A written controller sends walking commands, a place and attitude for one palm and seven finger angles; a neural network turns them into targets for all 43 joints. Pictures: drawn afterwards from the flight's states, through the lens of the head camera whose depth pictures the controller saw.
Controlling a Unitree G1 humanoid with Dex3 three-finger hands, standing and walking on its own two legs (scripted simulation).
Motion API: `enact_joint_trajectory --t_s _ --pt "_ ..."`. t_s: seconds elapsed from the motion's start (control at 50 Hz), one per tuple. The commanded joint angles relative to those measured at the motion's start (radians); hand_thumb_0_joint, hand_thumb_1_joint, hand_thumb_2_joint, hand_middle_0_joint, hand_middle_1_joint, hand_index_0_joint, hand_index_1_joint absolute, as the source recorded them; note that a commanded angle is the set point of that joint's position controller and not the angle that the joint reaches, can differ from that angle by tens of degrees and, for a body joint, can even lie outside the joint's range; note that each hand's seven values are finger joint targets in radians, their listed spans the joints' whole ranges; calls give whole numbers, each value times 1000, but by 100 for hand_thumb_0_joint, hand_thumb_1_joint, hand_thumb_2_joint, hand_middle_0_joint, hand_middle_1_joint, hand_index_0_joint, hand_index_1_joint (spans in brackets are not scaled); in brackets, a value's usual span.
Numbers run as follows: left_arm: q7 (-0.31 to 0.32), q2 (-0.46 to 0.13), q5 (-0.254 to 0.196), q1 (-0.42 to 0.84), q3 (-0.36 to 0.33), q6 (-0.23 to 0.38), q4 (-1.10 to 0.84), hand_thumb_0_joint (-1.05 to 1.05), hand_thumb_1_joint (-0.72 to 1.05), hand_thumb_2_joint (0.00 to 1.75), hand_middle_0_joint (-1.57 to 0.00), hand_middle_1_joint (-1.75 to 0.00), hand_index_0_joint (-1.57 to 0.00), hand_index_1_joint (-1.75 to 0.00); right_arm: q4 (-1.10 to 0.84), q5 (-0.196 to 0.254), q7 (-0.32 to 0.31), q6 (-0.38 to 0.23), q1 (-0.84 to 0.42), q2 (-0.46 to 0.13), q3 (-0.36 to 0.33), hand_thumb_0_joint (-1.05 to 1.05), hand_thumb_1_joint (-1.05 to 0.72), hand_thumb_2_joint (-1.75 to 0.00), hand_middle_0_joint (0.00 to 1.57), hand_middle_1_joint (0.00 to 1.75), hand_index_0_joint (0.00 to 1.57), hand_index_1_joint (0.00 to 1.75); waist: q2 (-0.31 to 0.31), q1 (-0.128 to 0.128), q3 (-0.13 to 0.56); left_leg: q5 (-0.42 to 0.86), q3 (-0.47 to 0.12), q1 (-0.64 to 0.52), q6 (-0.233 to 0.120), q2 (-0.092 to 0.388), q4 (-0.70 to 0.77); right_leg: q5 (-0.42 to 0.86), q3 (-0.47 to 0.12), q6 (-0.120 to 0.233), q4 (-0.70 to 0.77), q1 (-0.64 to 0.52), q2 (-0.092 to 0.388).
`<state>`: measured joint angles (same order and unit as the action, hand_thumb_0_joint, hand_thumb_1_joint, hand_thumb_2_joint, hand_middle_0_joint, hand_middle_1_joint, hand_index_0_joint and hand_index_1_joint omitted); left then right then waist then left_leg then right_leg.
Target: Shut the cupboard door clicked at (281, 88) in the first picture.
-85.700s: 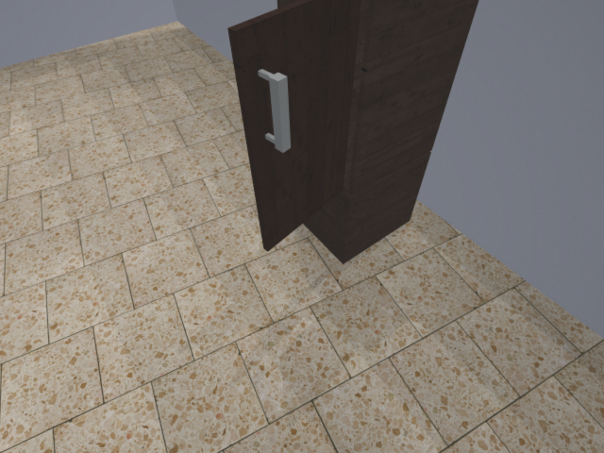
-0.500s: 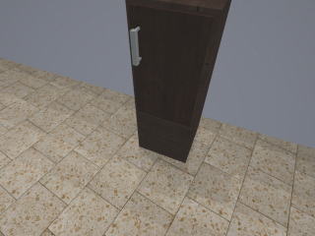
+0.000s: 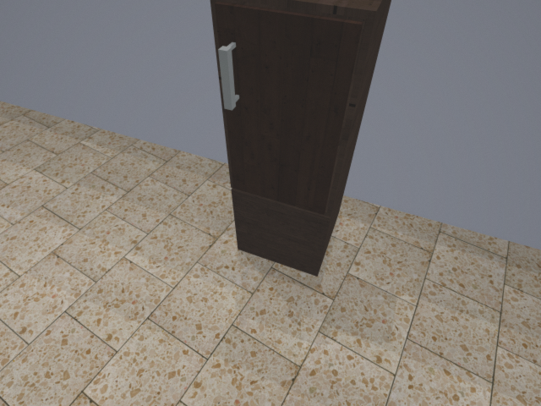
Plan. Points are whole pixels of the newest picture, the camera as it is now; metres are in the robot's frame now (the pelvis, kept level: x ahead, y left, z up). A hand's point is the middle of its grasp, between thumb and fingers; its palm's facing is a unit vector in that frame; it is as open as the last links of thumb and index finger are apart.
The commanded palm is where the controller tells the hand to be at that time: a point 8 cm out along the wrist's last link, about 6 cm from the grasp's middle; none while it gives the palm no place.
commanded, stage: look to check the result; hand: left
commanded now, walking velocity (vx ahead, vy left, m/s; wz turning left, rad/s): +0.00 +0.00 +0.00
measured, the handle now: (231, 76) +0.84 +0.15 +0.09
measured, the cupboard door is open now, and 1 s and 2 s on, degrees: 0 0 0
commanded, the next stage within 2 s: stand and wait in 0.32 s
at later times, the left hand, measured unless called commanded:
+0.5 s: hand out of the picture -0.01 +0.15 -0.18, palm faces +0.04 -0.99 -0.16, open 7.4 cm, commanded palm none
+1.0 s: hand out of the picture -0.02 +0.15 -0.18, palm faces +0.04 -0.99 -0.16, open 7.4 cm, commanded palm none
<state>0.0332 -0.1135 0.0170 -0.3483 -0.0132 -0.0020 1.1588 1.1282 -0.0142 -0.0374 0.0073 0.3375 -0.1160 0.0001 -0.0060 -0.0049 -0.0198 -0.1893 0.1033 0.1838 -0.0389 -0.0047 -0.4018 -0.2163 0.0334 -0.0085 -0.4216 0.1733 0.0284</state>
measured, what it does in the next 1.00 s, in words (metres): stands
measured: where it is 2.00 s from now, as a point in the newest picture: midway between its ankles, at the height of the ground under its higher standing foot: outside the picture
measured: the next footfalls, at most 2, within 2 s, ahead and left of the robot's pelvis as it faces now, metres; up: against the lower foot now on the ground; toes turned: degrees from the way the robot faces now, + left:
none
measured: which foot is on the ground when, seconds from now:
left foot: down 0.00-1.00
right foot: down 0.00-1.00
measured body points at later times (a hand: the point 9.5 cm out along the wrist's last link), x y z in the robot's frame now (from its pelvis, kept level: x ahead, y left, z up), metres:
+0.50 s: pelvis +0.01 +0.00 +0.00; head +0.01 +0.00 +0.45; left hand -0.02 +0.20 -0.16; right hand -0.02 -0.22 -0.16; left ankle +0.02 +0.09 -0.74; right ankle +0.01 -0.12 -0.74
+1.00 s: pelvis +0.01 +0.00 +0.00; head +0.02 +0.00 +0.45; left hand -0.02 +0.20 -0.16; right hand -0.01 -0.22 -0.16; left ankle +0.02 +0.09 -0.74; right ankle +0.01 -0.12 -0.74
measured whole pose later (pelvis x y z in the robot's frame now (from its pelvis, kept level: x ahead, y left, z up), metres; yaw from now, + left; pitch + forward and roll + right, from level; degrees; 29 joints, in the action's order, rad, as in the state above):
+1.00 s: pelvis +0.01 +0.00 +0.00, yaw +0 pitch -2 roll +0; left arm 0.03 -0.12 0.01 -0.32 -0.01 0.00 1.16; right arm 1.14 -0.01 -0.04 0.00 0.31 -0.12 0.01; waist 0.00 0.00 -0.04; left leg -0.20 0.10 0.16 -0.03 0.00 -0.39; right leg -0.22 0.04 0.00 -0.40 0.14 0.02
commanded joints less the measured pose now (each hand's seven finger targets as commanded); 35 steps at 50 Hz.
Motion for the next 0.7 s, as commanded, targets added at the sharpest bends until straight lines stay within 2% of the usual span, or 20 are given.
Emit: enact_joint_trajectory --t_s 0.0,0.16,0.22,0.26,0.28,0.34,0.42,0.68 --pt "9 -89 -1 -74 -7 14 -17 0 90 90 -20 -30 -20 -30 -17 0 -1 -12 73 -92 -18 0 -90 -90 20 30 20 30 16 -7 -97 -53 -128 16 3 109 110 -8 -85 43 102 83 67" --pt "9 -95 -2 -64 -7 17 -18 0 90 90 -20 -30 -20 -30 -12 1 -1 -14 68 -94 -17 0 -90 -90 20 30 20 30 15 -7 -91 -28 -124 8 5 112 111 11 -88 43 105 70 67" --pt "9 -95 -3 -64 -6 18 -19 0 90 90 -20 -30 -20 -30 -12 1 -1 -14 65 -93 -15 0 -90 -90 20 30 20 30 5 -7 -81 -4 -123 1 5 110 105 24 -90 42 107 59 68" --pt "9 -95 -3 -60 -6 16 -18 0 90 90 -20 -30 -20 -30 -11 0 -1 -14 63 -92 -14 0 -90 -90 20 30 20 30 -10 -7 -97 -20 -123 7 7 110 113 16 -86 42 109 66 68" --pt "9 -104 -2 -62 -8 17 -21 0 90 90 -20 -30 -20 -30 -14 3 -1 -14 62 -99 -15 0 -90 -90 20 30 20 30 3 -4 -93 -4 -126 3 6 111 108 22 -84 42 109 62 66" --pt "8 -95 -3 -58 -5 15 -18 0 90 90 -20 -30 -20 -30 -11 0 -1 -12 60 -92 -13 0 -90 -90 20 30 20 30 -6 -5 -109 -30 -125 11 8 108 115 9 -85 42 112 68 66" --pt "8 -98 -4 -53 -6 17 -20 0 90 90 -20 -30 -20 -30 -9 0 -1 -14 63 -92 -13 0 -90 -90 20 30 20 30 12 -6 -88 1 -124 1 7 109 106 21 -82 41 113 53 70" --pt "8 -100 -4 -56 -7 17 -19 0 90 90 -20 -30 -20 -30 -11 3 -3 -14 56 -101 -13 0 -90 -90 20 30 20 30 0 -3 -89 17 -125 -11 8 111 107 32 -79 42 112 52 65"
